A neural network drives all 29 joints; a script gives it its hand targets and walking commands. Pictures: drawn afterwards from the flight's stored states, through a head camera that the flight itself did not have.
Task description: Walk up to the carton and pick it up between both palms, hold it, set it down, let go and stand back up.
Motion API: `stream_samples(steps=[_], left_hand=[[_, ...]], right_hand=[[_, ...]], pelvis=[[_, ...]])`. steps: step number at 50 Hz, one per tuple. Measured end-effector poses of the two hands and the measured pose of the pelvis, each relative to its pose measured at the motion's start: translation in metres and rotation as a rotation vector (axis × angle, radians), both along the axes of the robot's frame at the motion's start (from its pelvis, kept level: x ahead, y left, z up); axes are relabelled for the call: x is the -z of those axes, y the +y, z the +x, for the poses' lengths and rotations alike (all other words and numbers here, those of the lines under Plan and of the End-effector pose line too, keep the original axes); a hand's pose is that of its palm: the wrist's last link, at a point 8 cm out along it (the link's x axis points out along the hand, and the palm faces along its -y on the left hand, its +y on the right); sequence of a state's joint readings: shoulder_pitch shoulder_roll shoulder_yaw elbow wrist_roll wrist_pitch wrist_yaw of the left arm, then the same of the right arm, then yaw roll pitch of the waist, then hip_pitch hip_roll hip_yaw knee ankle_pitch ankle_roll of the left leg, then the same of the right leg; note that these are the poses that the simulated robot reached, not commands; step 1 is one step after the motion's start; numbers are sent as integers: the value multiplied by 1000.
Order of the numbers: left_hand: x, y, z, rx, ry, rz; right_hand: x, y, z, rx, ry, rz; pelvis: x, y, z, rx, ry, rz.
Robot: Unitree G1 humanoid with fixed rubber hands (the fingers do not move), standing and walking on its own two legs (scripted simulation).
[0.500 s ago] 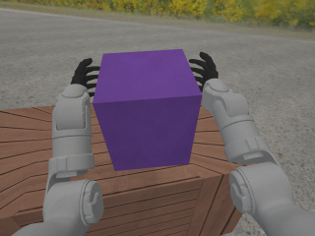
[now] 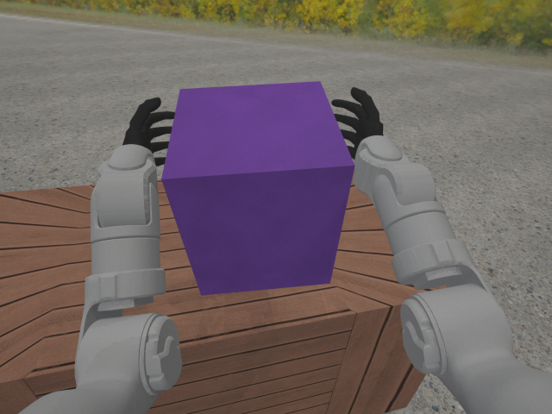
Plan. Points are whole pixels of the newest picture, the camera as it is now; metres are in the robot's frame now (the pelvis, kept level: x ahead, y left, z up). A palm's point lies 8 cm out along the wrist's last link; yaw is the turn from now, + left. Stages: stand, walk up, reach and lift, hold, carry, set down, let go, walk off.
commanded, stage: set down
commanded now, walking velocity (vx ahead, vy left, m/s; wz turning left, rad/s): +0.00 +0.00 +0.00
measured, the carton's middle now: (258, 191) +0.40 +0.01 +0.19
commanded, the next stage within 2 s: none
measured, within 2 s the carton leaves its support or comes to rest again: neither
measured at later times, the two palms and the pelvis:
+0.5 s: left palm (144, 187) +0.38 +0.18 +0.20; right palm (346, 175) +0.39 -0.12 +0.22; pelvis +0.01 +0.00 +0.00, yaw +1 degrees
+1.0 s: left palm (145, 195) +0.39 +0.18 +0.18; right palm (339, 181) +0.40 -0.12 +0.20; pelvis +0.01 +0.00 +0.00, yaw +0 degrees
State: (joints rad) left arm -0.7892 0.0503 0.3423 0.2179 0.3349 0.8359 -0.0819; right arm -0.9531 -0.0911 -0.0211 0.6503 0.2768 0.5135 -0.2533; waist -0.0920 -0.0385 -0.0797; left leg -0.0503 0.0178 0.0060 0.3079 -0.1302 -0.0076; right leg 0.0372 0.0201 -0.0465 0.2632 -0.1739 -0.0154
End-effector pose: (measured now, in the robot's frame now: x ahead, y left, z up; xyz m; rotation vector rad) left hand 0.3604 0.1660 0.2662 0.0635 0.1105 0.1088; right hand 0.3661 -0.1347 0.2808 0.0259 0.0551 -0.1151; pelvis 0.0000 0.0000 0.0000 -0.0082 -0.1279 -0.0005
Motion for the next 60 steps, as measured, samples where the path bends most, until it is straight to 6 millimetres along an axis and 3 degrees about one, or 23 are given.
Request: stream_samples(steps=[7, 11, 15, 23, 26, 33, 41, 49, 60], left_hand=[[-21, 6, 5, -2, -96, 6], [-24, 12, 9, -1, -117, 19], [-9, 17, 15, 1, -91, 32], [53, 14, 22, -9, -22, 50], [67, 8, 22, -7, -14, 53], [67, -1, 22, 2, -12, 51], [61, 8, 23, -11, 15, 31], [80, 15, 29, -19, 44, 27], [102, 2, 37, -3, 60, 23]], right_hand=[[-15, 5, 5, -2, -100, 2], [-13, 11, 11, -7, -145, -2], [2, 15, 18, -14, -164, -3], [54, 14, 25, -15, -153, -30], [67, 9, 23, -9, -156, -38], [68, 0, 21, 2, -167, -51], [62, 8, 26, -15, -149, -41], [78, 16, 34, -18, -119, -28], [97, 3, 38, -5, -92, -48]], pelvis=[[0, -1, 1, -1, -26, 6], [0, -1, 5, -4, -46, 10], [0, -1, 8, -13, -64, 12], [1, -2, 11, -25, -77, 8], [1, -2, 11, -25, -72, 5], [1, 0, 7, -11, -56, 5], [0, 1, 4, -1, -42, 10], [0, 3, 7, -8, -38, 11], [0, 2, 13, 6, -22, 8]])
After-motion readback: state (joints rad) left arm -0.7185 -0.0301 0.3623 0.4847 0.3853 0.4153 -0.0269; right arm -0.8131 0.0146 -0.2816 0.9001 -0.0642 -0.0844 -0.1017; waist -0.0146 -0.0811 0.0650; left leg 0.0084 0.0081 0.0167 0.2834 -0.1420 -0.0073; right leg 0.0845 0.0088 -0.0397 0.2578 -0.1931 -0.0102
